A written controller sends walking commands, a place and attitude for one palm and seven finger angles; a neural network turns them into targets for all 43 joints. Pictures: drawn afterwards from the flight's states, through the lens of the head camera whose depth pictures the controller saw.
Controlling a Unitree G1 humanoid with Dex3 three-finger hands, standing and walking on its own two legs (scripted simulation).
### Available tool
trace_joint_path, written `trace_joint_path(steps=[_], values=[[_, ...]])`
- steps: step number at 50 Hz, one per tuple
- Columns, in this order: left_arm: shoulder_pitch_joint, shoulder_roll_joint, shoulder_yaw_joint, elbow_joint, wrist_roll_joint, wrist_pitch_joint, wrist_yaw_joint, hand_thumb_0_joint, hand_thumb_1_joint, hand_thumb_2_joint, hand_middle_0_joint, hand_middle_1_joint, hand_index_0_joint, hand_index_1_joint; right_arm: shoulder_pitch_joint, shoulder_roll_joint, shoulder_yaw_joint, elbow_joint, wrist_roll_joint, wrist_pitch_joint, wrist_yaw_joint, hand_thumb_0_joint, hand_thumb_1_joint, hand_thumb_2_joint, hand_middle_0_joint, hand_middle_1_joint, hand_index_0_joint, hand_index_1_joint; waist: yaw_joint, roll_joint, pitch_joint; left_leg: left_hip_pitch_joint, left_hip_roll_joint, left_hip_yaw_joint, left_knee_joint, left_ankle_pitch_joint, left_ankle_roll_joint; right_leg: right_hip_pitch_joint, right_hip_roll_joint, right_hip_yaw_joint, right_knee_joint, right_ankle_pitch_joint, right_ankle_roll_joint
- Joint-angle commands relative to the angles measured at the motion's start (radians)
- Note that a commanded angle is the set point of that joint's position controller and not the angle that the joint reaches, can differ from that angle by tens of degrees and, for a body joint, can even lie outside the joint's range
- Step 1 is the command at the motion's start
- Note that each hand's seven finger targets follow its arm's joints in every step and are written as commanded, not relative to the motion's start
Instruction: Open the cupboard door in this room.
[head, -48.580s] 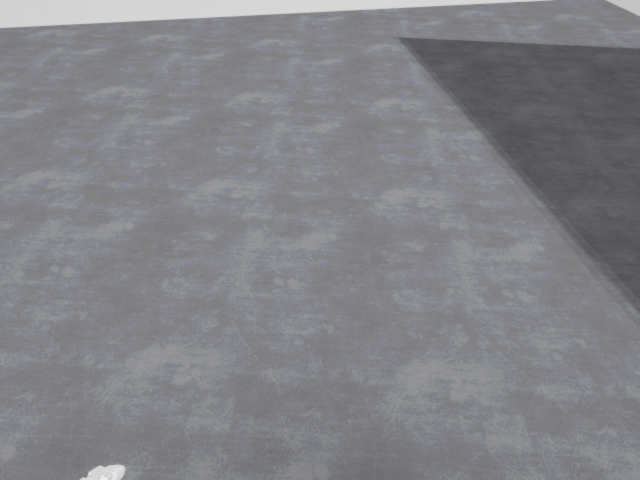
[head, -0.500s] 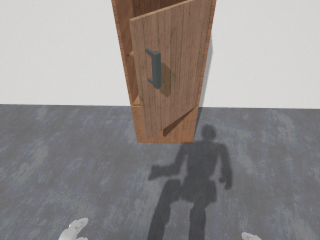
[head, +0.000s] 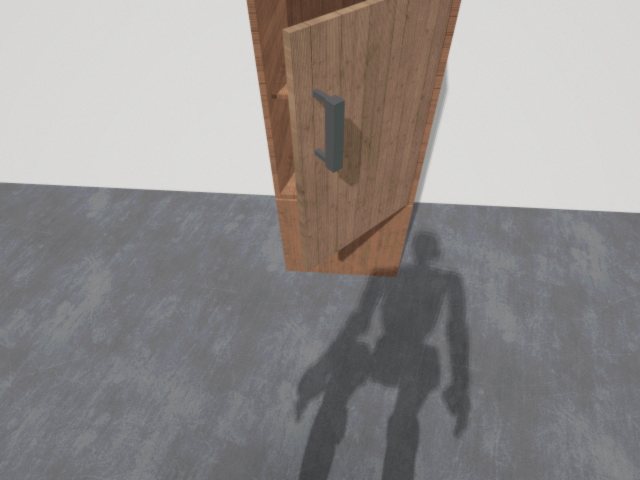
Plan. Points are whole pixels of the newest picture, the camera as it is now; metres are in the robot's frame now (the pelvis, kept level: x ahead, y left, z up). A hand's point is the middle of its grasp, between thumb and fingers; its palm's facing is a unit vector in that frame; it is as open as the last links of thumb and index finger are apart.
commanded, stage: let the arm hang, fingers relaxed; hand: left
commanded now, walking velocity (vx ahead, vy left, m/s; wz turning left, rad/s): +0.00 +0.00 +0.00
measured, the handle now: (326, 130) +0.66 +0.03 +0.07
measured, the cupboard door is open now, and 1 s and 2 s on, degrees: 45 45 45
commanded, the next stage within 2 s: look to check the result in 0.38 s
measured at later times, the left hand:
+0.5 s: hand out of the picture +0.09 +0.22 -0.15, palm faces +0.00 -0.95 -0.31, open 7.4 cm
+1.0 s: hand out of the picture +0.11 +0.22 -0.15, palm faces -0.02 -0.94 -0.34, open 7.4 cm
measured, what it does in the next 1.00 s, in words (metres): stands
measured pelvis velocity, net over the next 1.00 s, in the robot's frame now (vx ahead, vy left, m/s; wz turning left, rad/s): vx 0.04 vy -0.02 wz -0.01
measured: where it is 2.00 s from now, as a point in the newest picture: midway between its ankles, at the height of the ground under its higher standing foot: outside the picture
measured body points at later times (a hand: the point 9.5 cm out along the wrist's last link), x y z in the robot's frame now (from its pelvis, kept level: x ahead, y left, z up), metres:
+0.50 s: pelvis +0.02 -0.01 +0.00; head +0.04 -0.02 +0.45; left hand +0.09 +0.27 -0.13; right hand +0.08 -0.28 -0.15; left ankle +0.05 +0.11 -0.74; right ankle +0.02 -0.11 -0.74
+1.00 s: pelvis +0.04 -0.02 +0.01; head +0.06 -0.03 +0.46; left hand +0.12 +0.27 -0.13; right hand +0.11 -0.30 -0.14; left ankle +0.05 +0.11 -0.74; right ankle +0.02 -0.11 -0.74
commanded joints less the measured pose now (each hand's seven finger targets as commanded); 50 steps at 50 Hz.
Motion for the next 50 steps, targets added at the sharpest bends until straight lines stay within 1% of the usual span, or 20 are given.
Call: trace_joint_path(steps=[1,4,5,7,8,12,15,21,23,25,32,33,36,37,40,41,43,46,48,50], values=[[0.004,0.148,0.027,-0.047,-0.001,-0.023,0.005,0.0,0.9,0.9,-0.2,-0.3,-0.2,-0.3,0.015,-0.142,-0.029,-0.046,-0.005,-0.026,-0.003,0.0,-0.9,-0.9,0.2,0.3,0.2,0.3,-0.003,-0.017,0.004,0.012,0.105,-0.109,-0.111,-0.162,0.032,-0.047,-0.082,0.091,-0.115,-0.13,-0.051],[-0.019,0.151,0.027,-0.048,-0.001,-0.025,0.003,0.0,0.9,0.9,-0.2,-0.3,-0.2,-0.3,-0.01,-0.15,-0.027,-0.046,-0.007,-0.03,-0.002,0.0,-0.9,-0.9,0.2,0.3,0.2,0.3,-0.003,-0.019,0.014,0.009,0.107,-0.112,-0.117,-0.152,0.031,-0.045,-0.086,0.095,-0.115,-0.108,-0.049],[-0.027,0.158,0.029,-0.052,-0.001,-0.026,0.003,0.0,0.9,0.9,-0.2,-0.3,-0.2,-0.3,-0.016,-0.154,-0.028,-0.047,-0.007,-0.031,-0.001,0.0,-0.9,-0.9,0.2,0.3,0.2,0.3,-0.004,-0.006,0.018,0.008,0.105,-0.11,-0.117,-0.146,0.03,-0.044,-0.089,0.098,-0.118,-0.103,-0.049],[-0.044,0.169,0.031,-0.056,0.0,-0.029,0.002,0.0,0.9,0.9,-0.2,-0.3,-0.2,-0.3,-0.029,-0.162,-0.029,-0.049,-0.007,-0.033,0.0,0.0,-0.9,-0.9,0.2,0.3,0.2,0.3,-0.005,-0.027,0.013,0.016,0.106,-0.108,-0.112,-0.121,0.029,-0.037,-0.092,0.096,-0.12,-0.088,-0.049],[-0.055,0.173,0.031,-0.06,0.0,-0.031,0.002,0.0,0.9,0.9,-0.2,-0.3,-0.2,-0.3,-0.037,-0.17,-0.029,-0.051,-0.007,-0.035,0.0,0.0,-0.9,-0.9,0.2,0.3,0.2,0.3,-0.006,-0.018,0.014,0.02,0.106,-0.105,-0.112,-0.102,0.028,-0.034,-0.094,0.102,-0.123,-0.072,-0.05],[-0.091,0.194,0.033,-0.067,0.0,-0.036,0.0,0.0,0.9,0.9,-0.2,-0.3,-0.2,-0.3,-0.07,-0.19,-0.03,-0.058,-0.006,-0.039,0.002,0.0,-0.9,-0.9,0.2,0.3,0.2,0.3,-0.008,-0.033,-0.009,0.051,0.106,-0.094,-0.097,-0.035,0.024,-0.015,-0.101,0.104,-0.133,-0.03,-0.048],[-0.114,0.215,0.035,-0.072,-0.001,-0.04,-0.002,0.0,0.9,0.9,-0.2,-0.3,-0.2,-0.3,-0.095,-0.212,-0.031,-0.06,-0.006,-0.042,0.003,0.0,-0.9,-0.9,0.2,0.3,0.2,0.3,-0.008,-0.012,-0.032,0.074,0.108,-0.09,-0.094,0.005,0.021,0.004,-0.107,0.108,-0.137,0.011,-0.048],[-0.149,0.248,0.038,-0.081,-0.003,-0.047,-0.003,0.0,0.9,0.9,-0.2,-0.3,-0.2,-0.3,-0.136,-0.25,-0.031,-0.066,-0.003,-0.044,0.003,0.0,-0.9,-0.9,0.2,0.3,0.2,0.3,-0.007,-0.044,-0.068,0.109,0.116,-0.087,-0.09,0.076,0.02,0.044,-0.111,0.107,-0.142,0.105,-0.046],[-0.165,0.256,0.035,-0.079,-0.004,-0.046,-0.003,0.0,0.9,0.9,-0.2,-0.3,-0.2,-0.3,-0.146,-0.259,-0.028,-0.063,-0.004,-0.044,0.004,0.0,-0.9,-0.9,0.2,0.3,0.2,0.3,-0.008,-0.016,-0.064,0.11,0.118,-0.087,-0.099,0.082,0.017,0.053,-0.115,0.109,-0.145,0.116,-0.045],[-0.171,0.267,0.035,-0.077,-0.005,-0.048,-0.004,0.0,0.9,0.9,-0.2,-0.3,-0.2,-0.3,-0.155,-0.272,-0.028,-0.064,-0.004,-0.045,0.004,0.0,-0.9,-0.9,0.2,0.3,0.2,0.3,-0.009,-0.028,-0.081,0.125,0.12,-0.085,-0.097,0.103,0.015,0.067,-0.115,0.11,-0.146,0.146,-0.045],[-0.193,0.291,0.032,-0.076,-0.005,-0.048,-0.004,0.0,0.9,0.9,-0.2,-0.3,-0.2,-0.3,-0.18,-0.295,-0.025,-0.062,-0.003,-0.042,0.006,0.0,-0.9,-0.9,0.2,0.3,0.2,0.3,-0.01,-0.033,-0.072,0.142,0.125,-0.083,-0.108,0.116,0.012,0.075,-0.119,0.106,-0.16,0.166,-0.042],[-0.191,0.29,0.032,-0.075,-0.006,-0.047,-0.005,0.0,0.9,0.9,-0.2,-0.3,-0.2,-0.3,-0.181,-0.296,-0.025,-0.061,-0.003,-0.042,0.006,0.0,-0.9,-0.9,0.2,0.3,0.2,0.3,-0.008,-0.021,-0.078,0.146,0.124,-0.084,-0.11,0.117,0.012,0.08,-0.12,0.109,-0.161,0.166,-0.042],[-0.191,0.298,0.032,-0.076,-0.005,-0.049,-0.005,0.0,0.9,0.9,-0.2,-0.3,-0.2,-0.3,-0.188,-0.307,-0.024,-0.063,0.0,-0.042,0.006,0.0,-0.9,-0.9,0.2,0.3,0.2,0.3,-0.006,-0.039,-0.081,0.155,0.127,-0.083,-0.112,0.119,0.013,0.081,-0.117,0.107,-0.167,0.166,-0.041],[-0.195,0.301,0.031,-0.072,-0.006,-0.048,-0.005,0.0,0.9,0.9,-0.2,-0.3,-0.2,-0.3,-0.192,-0.306,-0.023,-0.061,-0.001,-0.042,0.006,0.0,-0.9,-0.9,0.2,0.3,0.2,0.3,-0.007,-0.024,-0.077,0.155,0.126,-0.081,-0.111,0.13,0.011,0.085,-0.121,0.109,-0.167,0.182,-0.04],[-0.198,0.304,0.029,-0.072,-0.006,-0.049,-0.005,0.0,0.9,0.9,-0.2,-0.3,-0.2,-0.3,-0.192,-0.313,-0.024,-0.06,-0.001,-0.042,0.006,0.0,-0.9,-0.9,0.2,0.3,0.2,0.3,-0.009,-0.033,-0.094,0.166,0.128,-0.079,-0.114,0.132,0.009,0.097,-0.123,0.109,-0.17,0.194,-0.039],[-0.19,0.307,0.03,-0.074,-0.006,-0.05,-0.005,0.0,0.9,0.9,-0.2,-0.3,-0.2,-0.3,-0.196,-0.313,-0.023,-0.06,0.001,-0.042,0.006,0.0,-0.9,-0.9,0.2,0.3,0.2,0.3,-0.005,-0.05,-0.089,0.17,0.127,-0.079,-0.113,0.126,0.011,0.089,-0.12,0.108,-0.175,0.184,-0.038],[-0.195,0.307,0.029,-0.074,-0.006,-0.05,-0.004,0.0,0.9,0.9,-0.2,-0.3,-0.2,-0.3,-0.196,-0.314,-0.024,-0.059,-0.001,-0.042,0.006,0.0,-0.9,-0.9,0.2,0.3,0.2,0.3,-0.009,-0.028,-0.091,0.172,0.128,-0.076,-0.112,0.138,0.009,0.094,-0.124,0.111,-0.171,0.208,-0.039],[-0.19,0.309,0.032,-0.075,-0.006,-0.052,-0.003,0.0,0.9,0.9,-0.2,-0.3,-0.2,-0.3,-0.195,-0.318,-0.024,-0.063,0.001,-0.044,0.004,0.0,-0.9,-0.9,0.2,0.3,0.2,0.3,-0.006,-0.045,-0.105,0.184,0.131,-0.075,-0.108,0.166,0.011,0.107,-0.122,0.108,-0.167,0.247,-0.039],[-0.194,0.308,0.03,-0.076,-0.007,-0.051,-0.003,0.0,0.9,0.9,-0.2,-0.3,-0.2,-0.3,-0.194,-0.316,-0.024,-0.062,0.0,-0.044,0.003,0.0,-0.9,-0.9,0.2,0.3,0.2,0.3,-0.008,-0.029,-0.102,0.182,0.132,-0.074,-0.11,0.173,0.008,0.112,-0.123,0.109,-0.164,0.258,-0.039],[-0.193,0.309,0.03,-0.075,-0.007,-0.052,-0.003,0.0,0.9,0.9,-0.2,-0.3,-0.2,-0.3,-0.195,-0.316,-0.024,-0.062,0.001,-0.044,0.004,0.0,-0.9,-0.9,0.2,0.3,0.2,0.3,-0.009,-0.041,-0.096,0.183,0.132,-0.071,-0.112,0.169,0.007,0.11,-0.124,0.108,-0.169,0.261,-0.037]])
